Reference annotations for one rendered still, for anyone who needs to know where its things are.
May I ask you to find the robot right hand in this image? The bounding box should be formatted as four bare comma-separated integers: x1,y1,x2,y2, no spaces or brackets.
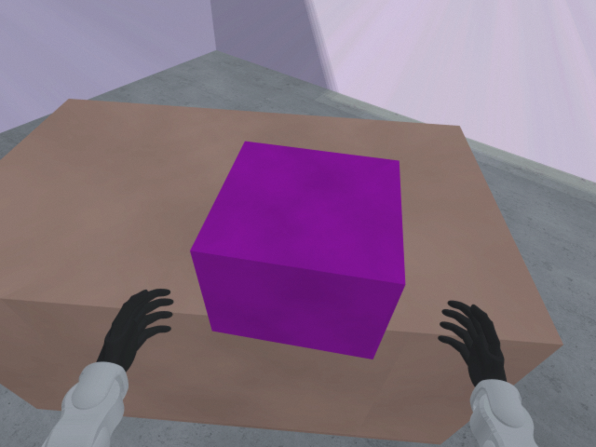
438,301,507,386

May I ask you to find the robot left forearm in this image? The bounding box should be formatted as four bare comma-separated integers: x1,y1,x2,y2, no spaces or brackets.
42,362,129,447

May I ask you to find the carton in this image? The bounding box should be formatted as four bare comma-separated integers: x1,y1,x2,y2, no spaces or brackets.
190,142,405,359

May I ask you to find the pedestal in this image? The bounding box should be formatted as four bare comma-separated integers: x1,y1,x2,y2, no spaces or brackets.
0,99,563,444

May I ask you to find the robot right forearm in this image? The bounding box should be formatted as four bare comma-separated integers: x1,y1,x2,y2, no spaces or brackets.
469,379,538,447

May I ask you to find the robot left hand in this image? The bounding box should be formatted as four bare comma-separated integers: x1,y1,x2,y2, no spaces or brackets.
97,289,173,372

